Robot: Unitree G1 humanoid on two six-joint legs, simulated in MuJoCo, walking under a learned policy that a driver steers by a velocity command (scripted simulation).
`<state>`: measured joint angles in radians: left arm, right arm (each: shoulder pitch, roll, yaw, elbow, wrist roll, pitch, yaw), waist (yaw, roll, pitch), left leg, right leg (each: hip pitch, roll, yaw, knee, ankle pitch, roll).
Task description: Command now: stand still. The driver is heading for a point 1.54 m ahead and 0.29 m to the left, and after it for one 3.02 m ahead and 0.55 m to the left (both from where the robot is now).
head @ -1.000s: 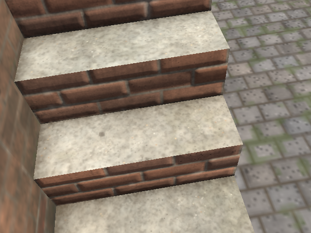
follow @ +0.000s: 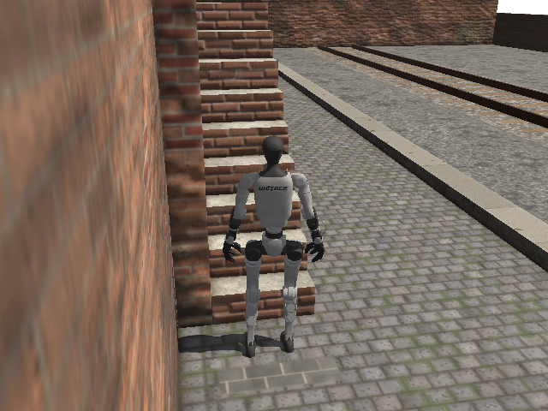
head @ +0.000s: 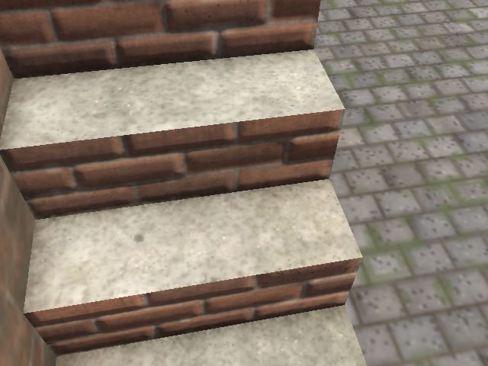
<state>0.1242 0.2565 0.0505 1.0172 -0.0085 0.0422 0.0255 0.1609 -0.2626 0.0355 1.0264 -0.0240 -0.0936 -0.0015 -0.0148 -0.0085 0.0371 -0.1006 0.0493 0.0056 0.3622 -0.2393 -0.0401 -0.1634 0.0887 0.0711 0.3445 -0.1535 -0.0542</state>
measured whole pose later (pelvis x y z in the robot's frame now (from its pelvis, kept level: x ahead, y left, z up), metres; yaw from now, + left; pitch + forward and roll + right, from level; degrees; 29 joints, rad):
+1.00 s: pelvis +0.03 +0.02 +0.01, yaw +0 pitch +0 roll -1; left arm 0.00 0.30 -0.02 0.96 -0.01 -0.03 0.02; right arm 0.08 -0.29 0.08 0.91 -0.03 -0.11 0.02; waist -0.01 0.00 -0.01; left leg -0.01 0.02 0.01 0.21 -0.21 -0.01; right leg -0.07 0.05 0.09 0.19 -0.12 -0.02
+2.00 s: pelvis +0.03 +0.05 +0.01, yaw +2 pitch +1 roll +0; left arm 0.00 0.30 -0.03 1.02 -0.01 -0.04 0.03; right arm 0.10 -0.29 0.08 0.86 -0.04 -0.10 0.04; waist 0.00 0.00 -0.03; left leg -0.02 -0.03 -0.01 0.20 -0.19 0.03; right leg -0.09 0.00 0.08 0.23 -0.14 0.03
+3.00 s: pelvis +0.03 +0.05 +0.01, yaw +2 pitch +1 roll +0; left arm 0.01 0.29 -0.01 1.01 -0.01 -0.03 0.04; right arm 0.11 -0.29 0.08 0.86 -0.04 -0.10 0.03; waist 0.00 0.00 -0.03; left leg -0.02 -0.04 -0.01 0.20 -0.19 0.03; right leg -0.09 -0.01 0.08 0.22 -0.14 0.03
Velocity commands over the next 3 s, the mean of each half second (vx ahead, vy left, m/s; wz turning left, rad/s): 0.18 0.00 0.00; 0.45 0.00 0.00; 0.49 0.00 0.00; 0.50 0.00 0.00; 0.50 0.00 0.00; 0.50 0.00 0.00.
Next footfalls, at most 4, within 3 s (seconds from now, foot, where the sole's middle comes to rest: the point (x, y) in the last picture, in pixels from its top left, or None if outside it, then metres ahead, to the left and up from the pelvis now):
none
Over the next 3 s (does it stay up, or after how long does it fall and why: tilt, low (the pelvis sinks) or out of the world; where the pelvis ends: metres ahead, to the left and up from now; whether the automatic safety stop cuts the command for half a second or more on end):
stays up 0.03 0.05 0.01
